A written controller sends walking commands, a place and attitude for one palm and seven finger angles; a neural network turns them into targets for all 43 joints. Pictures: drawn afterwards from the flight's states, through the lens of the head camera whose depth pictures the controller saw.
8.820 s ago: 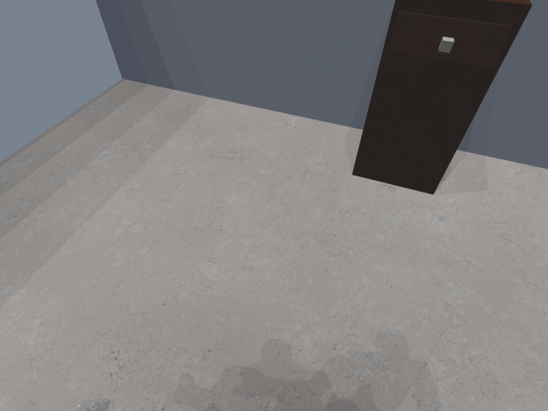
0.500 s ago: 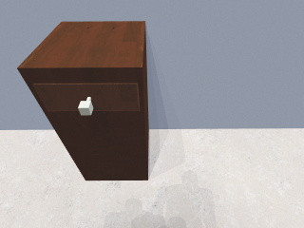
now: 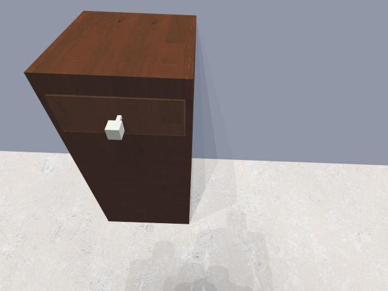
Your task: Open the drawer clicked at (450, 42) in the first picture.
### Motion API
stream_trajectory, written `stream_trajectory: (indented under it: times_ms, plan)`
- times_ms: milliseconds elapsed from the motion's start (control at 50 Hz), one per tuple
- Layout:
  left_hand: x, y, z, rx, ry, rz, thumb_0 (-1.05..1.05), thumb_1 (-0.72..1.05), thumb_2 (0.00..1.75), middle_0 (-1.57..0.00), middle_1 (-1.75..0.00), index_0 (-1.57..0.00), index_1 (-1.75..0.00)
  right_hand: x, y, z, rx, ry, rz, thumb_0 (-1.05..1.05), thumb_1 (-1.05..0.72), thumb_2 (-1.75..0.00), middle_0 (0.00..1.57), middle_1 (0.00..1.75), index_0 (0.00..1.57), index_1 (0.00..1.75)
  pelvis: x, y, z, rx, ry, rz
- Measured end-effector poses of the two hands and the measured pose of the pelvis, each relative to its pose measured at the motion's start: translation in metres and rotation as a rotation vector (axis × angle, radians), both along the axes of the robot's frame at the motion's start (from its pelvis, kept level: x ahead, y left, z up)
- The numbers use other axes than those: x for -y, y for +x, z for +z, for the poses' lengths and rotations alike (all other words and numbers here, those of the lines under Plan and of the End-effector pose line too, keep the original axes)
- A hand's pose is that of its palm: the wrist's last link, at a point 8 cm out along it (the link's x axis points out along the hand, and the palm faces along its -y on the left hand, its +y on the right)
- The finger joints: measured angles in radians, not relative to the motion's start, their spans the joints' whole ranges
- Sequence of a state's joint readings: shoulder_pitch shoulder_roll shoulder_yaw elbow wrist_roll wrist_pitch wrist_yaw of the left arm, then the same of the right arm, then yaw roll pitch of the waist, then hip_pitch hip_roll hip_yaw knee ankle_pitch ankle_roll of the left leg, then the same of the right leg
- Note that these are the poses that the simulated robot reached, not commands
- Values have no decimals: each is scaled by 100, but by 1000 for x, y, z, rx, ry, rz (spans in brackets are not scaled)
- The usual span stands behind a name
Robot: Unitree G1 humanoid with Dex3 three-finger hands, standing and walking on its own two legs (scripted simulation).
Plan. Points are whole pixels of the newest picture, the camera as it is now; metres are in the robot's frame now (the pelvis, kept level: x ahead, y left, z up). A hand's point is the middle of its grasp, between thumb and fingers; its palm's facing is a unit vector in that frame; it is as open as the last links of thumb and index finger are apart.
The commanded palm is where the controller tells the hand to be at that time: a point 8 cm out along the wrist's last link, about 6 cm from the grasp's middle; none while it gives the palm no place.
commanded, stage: come to a stop and stand still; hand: left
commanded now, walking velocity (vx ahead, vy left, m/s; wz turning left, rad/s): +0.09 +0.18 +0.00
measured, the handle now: (116, 125) +0.54 +0.27 +0.00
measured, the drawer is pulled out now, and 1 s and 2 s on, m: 0.00 0.00 0.00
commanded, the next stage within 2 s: look again from close up in 1.30 s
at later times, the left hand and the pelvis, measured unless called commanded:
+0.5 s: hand out of the picture +0.06 +0.19 -0.17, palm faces +0.00 -0.97 -0.23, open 7.3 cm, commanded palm none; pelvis +0.01 +0.01 +0.00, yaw -1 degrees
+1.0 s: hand out of the picture -0.01 +0.16 -0.16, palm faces +0.00 -0.98 -0.19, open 7.4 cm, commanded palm none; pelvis +0.00 -0.01 +0.01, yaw -1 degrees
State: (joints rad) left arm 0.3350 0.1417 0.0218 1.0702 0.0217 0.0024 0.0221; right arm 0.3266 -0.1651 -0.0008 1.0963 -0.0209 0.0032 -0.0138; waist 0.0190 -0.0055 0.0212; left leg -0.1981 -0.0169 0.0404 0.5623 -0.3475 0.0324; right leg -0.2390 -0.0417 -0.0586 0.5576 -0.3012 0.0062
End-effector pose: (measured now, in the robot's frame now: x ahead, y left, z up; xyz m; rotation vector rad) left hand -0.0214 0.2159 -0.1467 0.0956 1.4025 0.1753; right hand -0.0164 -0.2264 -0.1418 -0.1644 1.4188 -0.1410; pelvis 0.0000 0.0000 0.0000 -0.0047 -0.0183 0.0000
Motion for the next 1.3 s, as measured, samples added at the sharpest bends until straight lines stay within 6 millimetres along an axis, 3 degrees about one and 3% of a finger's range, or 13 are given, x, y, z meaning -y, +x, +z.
stream_trajectory:
  times_ms: [120,280,380,460,580,740,960,1300]
  plan:
    - [-19,6,-4,-49,10,-7,0,90,89,-20,-30,-20,-30,-15,7,2,10,-14,-16,0,-91,-90,19,29,20,30,-13,13,-2,-4,14,-16]
    - [-25,51,7,32,43,-42,0,91,89,-20,-30,-20,-30,-36,19,-4,20,34,-51,0,-91,-90,19,30,20,30,-16,22,2,6,13,-21]
    - [-23,72,13,84,60,-68,0,92,89,-20,-30,-20,-30,-31,21,-4,26,30,-59,2,-93,-90,20,30,21,30,-13,19,5,2,16,-27]
    - [-19,78,15,112,65,-84,0,92,89,-20,-30,-20,-30,-23,19,-3,38,29,-61,1,-93,-90,20,30,21,30,-8,14,5,-1,13,-27]
    - [-14,69,10,129,53,-109,0,92,89,-20,-30,-20,-30,-7,22,-1,98,10,-39,1,-92,-90,20,30,20,30,-5,3,1,3,4,-21]
    - [-10,45,14,95,46,-101,0,91,89,-20,-30,-20,-30,-2,24,0,122,22,-7,0,-92,-90,19,29,20,30,1,-2,4,15,9,-22]
    - [8,14,13,12,24,-74,0,90,89,-20,-30,-20,-30,2,7,-1,53,39,-12,0,-91,-90,19,30,20,30,11,-2,7,9,14,-21]
    - [26,18,9,1,6,-63,1,91,89,-20,-30,-20,-30,2,-7,0,-10,48,-42,0,-91,-90,19,30,20,30,24,5,8,7,12,-19]
